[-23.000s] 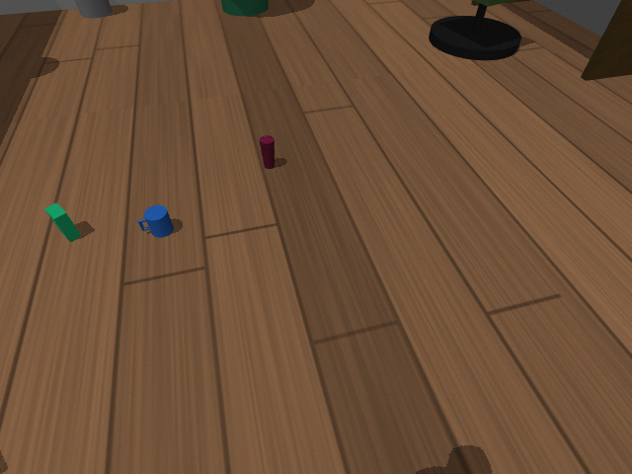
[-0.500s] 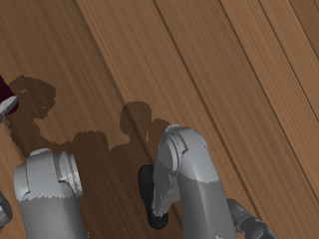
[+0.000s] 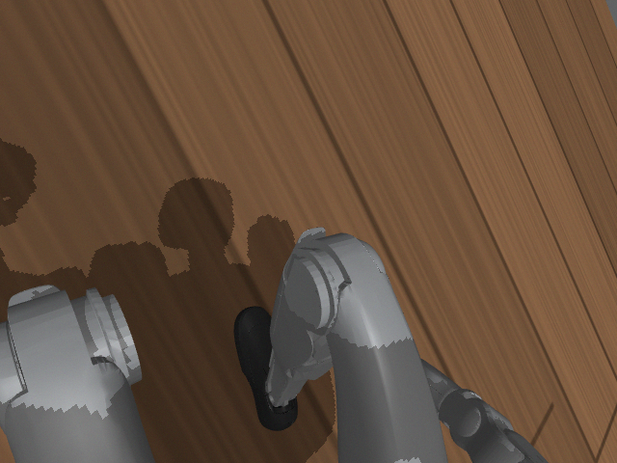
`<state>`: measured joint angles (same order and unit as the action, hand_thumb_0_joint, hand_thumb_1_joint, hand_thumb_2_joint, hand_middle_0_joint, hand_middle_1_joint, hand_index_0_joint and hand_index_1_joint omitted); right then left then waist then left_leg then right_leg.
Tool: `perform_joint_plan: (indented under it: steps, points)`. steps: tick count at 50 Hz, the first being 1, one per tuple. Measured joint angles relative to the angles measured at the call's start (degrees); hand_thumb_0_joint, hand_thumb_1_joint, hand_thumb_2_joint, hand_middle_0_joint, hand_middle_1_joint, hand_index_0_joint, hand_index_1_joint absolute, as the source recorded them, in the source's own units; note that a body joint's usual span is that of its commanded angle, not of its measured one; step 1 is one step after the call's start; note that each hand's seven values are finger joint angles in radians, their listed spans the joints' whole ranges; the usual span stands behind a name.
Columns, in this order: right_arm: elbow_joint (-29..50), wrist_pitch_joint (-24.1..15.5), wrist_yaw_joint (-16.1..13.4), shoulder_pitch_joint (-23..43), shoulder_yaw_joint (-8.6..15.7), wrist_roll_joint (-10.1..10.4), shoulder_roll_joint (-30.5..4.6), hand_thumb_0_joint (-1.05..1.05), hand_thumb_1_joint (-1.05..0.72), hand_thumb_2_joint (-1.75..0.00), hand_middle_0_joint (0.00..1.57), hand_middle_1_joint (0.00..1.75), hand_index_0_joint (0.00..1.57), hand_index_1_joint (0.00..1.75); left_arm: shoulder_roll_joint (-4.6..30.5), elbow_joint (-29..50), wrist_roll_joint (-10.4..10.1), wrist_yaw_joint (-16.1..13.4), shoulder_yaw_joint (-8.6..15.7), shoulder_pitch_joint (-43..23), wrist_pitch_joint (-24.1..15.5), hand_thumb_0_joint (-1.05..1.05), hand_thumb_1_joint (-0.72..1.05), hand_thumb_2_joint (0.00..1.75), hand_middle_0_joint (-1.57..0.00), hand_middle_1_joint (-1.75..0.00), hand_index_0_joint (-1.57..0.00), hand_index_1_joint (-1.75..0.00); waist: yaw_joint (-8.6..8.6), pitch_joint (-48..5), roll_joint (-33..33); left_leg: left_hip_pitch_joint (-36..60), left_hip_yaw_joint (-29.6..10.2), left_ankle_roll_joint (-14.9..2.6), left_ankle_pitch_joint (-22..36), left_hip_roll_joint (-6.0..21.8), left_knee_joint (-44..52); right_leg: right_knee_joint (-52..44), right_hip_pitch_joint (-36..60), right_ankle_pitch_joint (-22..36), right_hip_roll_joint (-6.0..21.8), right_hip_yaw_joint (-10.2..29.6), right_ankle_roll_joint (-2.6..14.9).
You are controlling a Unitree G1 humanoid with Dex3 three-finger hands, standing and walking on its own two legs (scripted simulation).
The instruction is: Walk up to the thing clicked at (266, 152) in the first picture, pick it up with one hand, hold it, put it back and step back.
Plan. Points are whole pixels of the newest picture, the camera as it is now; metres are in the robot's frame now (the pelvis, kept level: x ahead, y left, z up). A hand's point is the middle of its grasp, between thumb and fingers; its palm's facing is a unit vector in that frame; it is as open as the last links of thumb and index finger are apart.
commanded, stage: lower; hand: left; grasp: from the side
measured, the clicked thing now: out of the picture +0.45 +0.29 -0.18
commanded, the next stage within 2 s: loosen in 0.54 s
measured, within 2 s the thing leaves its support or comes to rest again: rests again in 0.86 s
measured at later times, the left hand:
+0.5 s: hand out of the picture +0.45 +0.29 -0.18, palm faces +0.36 -0.93 -0.03, open 9.7 cm
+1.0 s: hand out of the picture +0.46 +0.29 -0.18, palm faces +0.37 -0.93 +0.00, open 11.6 cm
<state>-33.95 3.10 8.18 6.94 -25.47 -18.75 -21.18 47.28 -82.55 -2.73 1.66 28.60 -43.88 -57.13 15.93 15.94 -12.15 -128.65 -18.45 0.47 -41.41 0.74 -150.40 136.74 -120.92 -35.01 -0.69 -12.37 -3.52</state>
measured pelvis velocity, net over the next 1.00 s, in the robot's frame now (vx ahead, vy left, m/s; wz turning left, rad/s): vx -0.01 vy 0.01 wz -0.04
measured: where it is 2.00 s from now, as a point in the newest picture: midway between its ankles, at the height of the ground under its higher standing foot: (196, 430)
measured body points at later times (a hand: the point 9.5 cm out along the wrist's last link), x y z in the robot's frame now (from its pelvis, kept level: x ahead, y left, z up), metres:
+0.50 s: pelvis +0.00 +0.00 +0.00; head +0.25 +0.18 +0.32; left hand +0.43 +0.34 -0.18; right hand +0.15 -0.25 -0.04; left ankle +0.07 +0.12 -0.26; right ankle +0.14 -0.12 -0.26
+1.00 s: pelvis -0.01 +0.01 +0.00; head +0.25 +0.19 +0.32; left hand +0.43 +0.34 -0.18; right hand +0.15 -0.25 -0.04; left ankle +0.07 +0.12 -0.26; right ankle +0.14 -0.12 -0.26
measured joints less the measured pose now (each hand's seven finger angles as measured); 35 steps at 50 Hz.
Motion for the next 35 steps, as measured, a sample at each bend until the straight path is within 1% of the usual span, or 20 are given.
perform_joint_plan:
  steps: [5, 12, 19, 25, 35]
  points:
    - [0.60, 0.06, -0.04, 0.58, -1.42, -0.44, -0.03, 0.00, -0.92, -0.91, 0.21, 0.30, 0.21, 0.30, 1.10, -1.39, -0.49, -0.59, -0.19, -0.05, -1.04, -0.06, -0.46, 1.09, -0.78, -1.14, -0.80, -1.19, 0.20, 0.57, -0.63, 0.32, -0.74, 0.05, -0.15, 0.05, -0.39, -0.14, 0.43, 0.23, -0.29, -0.52, -0.19]
    - [1.23, 0.13, -0.18, 1.53, -3.03, -1.06, -0.03, 0.00, -0.91, -0.90, 0.21, 0.30, 0.21, 0.30, 2.55, -2.94, -0.29, -1.18, -0.24, 0.00, -2.25, -0.06, -0.46, 1.09, -0.78, -1.14, -0.80, -1.19, 0.36, 1.44, -1.78, 0.72, -1.66, 0.11, -0.20, 0.13, -0.74, -0.46, 0.99, 0.65, -0.67, -1.17, -0.35]
    - [1.47, 0.13, -0.35, 2.33, -3.94, -1.65, -0.19, 0.00, -0.91, -0.90, 0.21, 0.30, 0.21, 0.30, 3.50, -3.46, -0.35, -1.81, 0.09, 0.11, -3.20, -0.06, -0.45, 1.09, -0.78, -1.14, -0.80, -1.19, 0.37, 2.09, -2.69, 1.06, -2.27, 0.04, -0.34, 0.23, -1.04, -0.74, 1.52, 0.86, -0.99, -1.61, -0.55]
    - [1.61, 0.15, -0.48, 2.90, -4.35, -1.89, -0.39, 0.00, -0.91, -0.90, 0.21, 0.30, 0.21, 0.30, 4.29, -4.05, -0.03, -1.88, -0.48, 0.15, -3.60, -0.06, -0.45, 1.09, -0.78, -1.14, -0.80, -1.19, 0.47, 2.38, -3.00, 1.13, -2.54, -0.19, -0.40, 0.31, -1.19, -0.97, 1.80, 0.97, -1.21, -1.81, -0.75]
    - [2.17, 0.12, -0.48, 3.41, -5.25, -2.28, -0.61, 0.00, -0.91, -0.90, 0.21, 0.30, 0.21, 0.30, 5.01, -5.14, -0.50, -1.94, -0.51, 0.52, -4.66, -0.06, -0.45, 1.09, -0.79, -1.14, -0.81, -1.19, 0.64, 2.76, -3.48, 1.49, -3.23, -0.06, -0.74, 0.34, -1.35, -1.25, 2.24, 0.97, -1.43, -2.31, -0.82]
